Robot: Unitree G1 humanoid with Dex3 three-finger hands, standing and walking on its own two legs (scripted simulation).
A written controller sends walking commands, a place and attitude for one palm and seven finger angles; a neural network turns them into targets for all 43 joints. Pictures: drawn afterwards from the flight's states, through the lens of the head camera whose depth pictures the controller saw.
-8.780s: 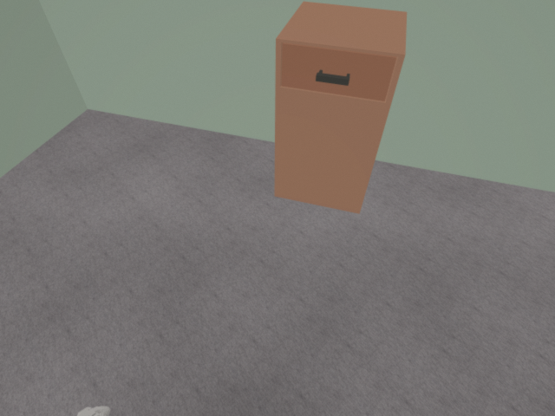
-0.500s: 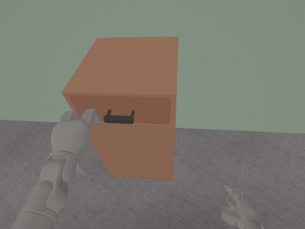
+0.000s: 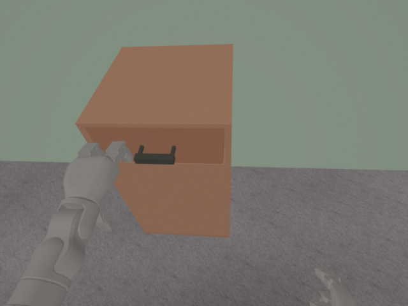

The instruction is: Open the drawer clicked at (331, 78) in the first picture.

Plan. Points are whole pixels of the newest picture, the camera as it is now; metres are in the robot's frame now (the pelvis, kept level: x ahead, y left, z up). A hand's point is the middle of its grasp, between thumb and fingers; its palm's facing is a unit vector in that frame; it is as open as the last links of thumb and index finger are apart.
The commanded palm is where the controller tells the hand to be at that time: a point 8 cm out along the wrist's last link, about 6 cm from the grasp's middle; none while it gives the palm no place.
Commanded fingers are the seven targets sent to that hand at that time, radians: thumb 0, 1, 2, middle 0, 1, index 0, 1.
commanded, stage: move the hooked fingers above the handle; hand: left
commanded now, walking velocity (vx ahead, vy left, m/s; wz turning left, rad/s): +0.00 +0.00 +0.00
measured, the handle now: (156, 153) +0.52 +0.23 -0.08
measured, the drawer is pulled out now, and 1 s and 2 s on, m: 0.00 0.00 0.00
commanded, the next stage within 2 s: none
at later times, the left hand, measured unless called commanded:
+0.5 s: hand (124, 175) +0.35 +0.22 +0.05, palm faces +0.01 -0.05 -1.00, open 13.8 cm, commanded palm +0.33 +0.23 +0.10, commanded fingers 0.00 -0.50 0.30 -0.30 -1.20 -0.30 -1.20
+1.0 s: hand (136, 166) +0.40 +0.22 +0.02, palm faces -0.03 -0.03 -1.00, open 13.8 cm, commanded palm +0.38 +0.23 +0.07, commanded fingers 0.00 -0.50 0.30 -0.30 -1.20 -0.30 -1.20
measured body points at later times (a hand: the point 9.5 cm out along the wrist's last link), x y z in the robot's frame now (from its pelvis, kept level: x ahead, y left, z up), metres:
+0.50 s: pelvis -0.01 +0.00 +0.00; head +0.03 -0.03 +0.44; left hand +0.34 +0.22 +0.10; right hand +0.15 -0.24 -0.13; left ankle -0.04 +0.13 -0.74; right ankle +0.02 -0.13 -0.74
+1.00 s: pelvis -0.01 +0.00 -0.02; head +0.05 -0.02 +0.43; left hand +0.39 +0.22 +0.07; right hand +0.09 -0.27 -0.15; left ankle -0.04 +0.13 -0.74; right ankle +0.02 -0.13 -0.74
